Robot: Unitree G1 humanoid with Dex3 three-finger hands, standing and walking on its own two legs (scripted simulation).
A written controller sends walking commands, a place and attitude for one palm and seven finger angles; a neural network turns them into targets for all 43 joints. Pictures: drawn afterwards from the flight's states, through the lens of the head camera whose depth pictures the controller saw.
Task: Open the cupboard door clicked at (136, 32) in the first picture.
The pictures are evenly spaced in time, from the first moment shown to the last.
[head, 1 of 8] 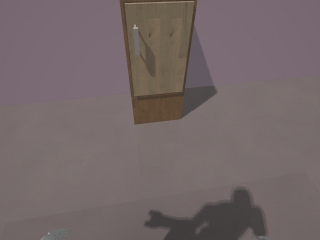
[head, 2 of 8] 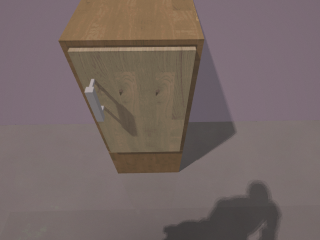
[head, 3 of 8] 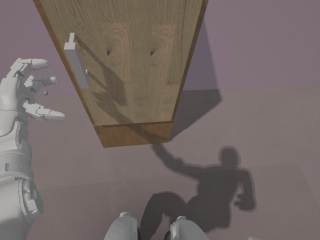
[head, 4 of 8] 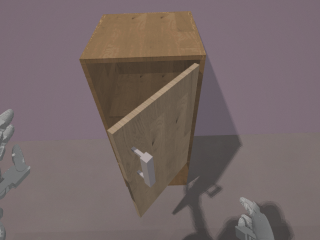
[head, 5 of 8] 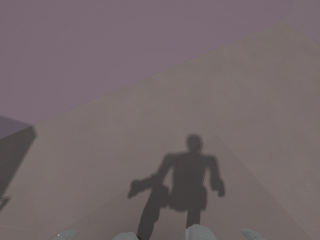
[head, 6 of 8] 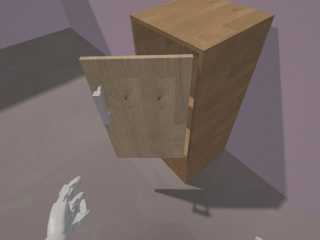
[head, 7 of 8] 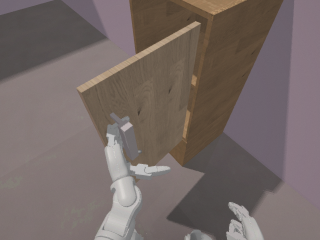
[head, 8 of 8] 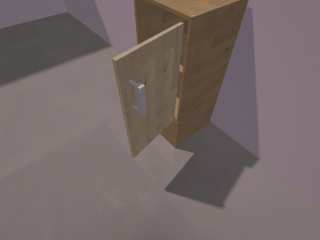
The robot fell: no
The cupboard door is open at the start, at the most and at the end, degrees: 0 100 100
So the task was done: yes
